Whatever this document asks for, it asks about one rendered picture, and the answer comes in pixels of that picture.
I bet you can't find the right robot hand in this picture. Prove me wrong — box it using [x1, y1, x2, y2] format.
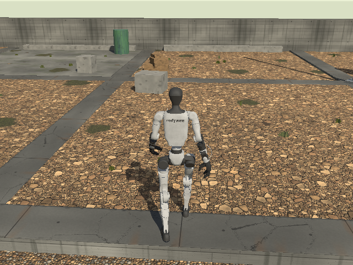
[199, 161, 211, 178]

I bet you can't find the left robot forearm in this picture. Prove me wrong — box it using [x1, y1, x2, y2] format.
[149, 132, 157, 149]

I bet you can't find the left robot upper arm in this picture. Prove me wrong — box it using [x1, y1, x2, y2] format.
[151, 111, 165, 140]

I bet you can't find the robot right foot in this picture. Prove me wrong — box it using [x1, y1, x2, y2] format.
[182, 205, 190, 218]

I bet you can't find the right robot upper arm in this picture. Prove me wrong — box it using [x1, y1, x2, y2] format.
[187, 111, 202, 142]

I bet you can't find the right robot forearm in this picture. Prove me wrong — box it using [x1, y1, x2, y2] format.
[197, 134, 210, 163]

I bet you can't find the right robot thigh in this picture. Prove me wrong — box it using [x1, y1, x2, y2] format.
[183, 153, 195, 187]

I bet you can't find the left robot hand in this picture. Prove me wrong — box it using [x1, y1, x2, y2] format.
[149, 146, 162, 155]

